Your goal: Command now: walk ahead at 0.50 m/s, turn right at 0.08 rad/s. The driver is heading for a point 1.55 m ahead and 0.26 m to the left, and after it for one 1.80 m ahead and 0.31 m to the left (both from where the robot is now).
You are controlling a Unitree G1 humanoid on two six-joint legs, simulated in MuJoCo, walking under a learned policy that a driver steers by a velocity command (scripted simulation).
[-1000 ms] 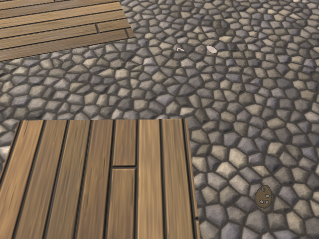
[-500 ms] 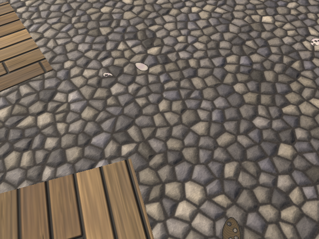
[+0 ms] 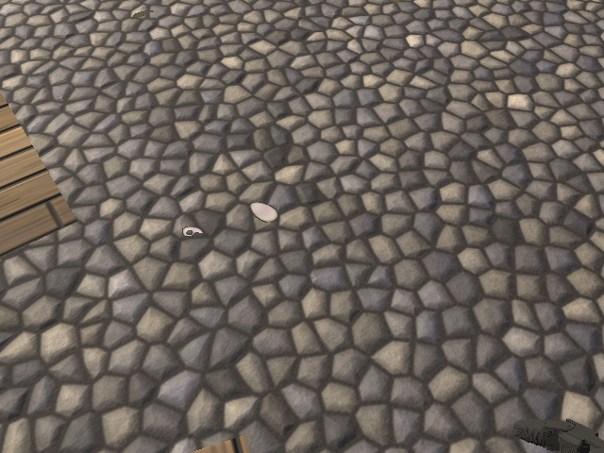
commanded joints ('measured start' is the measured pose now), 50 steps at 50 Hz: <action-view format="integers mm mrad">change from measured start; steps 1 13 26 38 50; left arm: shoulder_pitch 71 -243 -43 -347 -237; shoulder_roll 50 44 165 74 46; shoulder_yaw -12 1 15 -19 -24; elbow -68 -154 -112 -91 16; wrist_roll -6 10 44 24 19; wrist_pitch -42 -29 -39 11 30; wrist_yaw -11 -6 -26 -6 10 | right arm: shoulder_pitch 435 253 523 320 232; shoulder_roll -220 -161 -44 -79 -99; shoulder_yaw -68 -34 20 -8 -7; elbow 57 61 141 139 167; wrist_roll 6 5 -3 -13 -5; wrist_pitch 7 17 43 141 92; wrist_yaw -5 -23 -30 -70 -65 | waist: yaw -183 -90 -37 -130 -72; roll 269 62 -261 -114 49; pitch -437 -3 -480 -134 -33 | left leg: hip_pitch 935 327 -2 351 223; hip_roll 404 184 -41 59 84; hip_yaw -756 -141 -94 -24 -75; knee -168 -387 634 84 -93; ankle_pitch -172 118 -658 -132 -125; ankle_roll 280 142 -102 -97 -62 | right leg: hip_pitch -641 -640 391 -391 -193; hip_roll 23 -185 -501 -231 -91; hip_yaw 44 -48 357 31 -81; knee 728 244 -1 -292 -108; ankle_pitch -108 472 1375 168 354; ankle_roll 11 52 -319 -129 12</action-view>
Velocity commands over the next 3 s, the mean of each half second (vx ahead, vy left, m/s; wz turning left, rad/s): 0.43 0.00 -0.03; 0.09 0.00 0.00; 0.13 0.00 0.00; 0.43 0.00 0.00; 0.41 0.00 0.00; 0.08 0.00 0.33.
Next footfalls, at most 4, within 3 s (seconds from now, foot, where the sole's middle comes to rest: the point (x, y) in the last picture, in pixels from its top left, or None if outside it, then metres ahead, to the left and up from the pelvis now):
0.48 right None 0.44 -0.13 -0.76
0.80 left None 0.40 0.12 -0.76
1.92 left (287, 304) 0.81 0.12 -0.76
2.44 right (379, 216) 1.11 -0.11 -0.76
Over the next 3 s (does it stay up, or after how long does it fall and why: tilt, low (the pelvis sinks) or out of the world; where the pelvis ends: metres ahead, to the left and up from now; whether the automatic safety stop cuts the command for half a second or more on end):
stays up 1.01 0.02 0.01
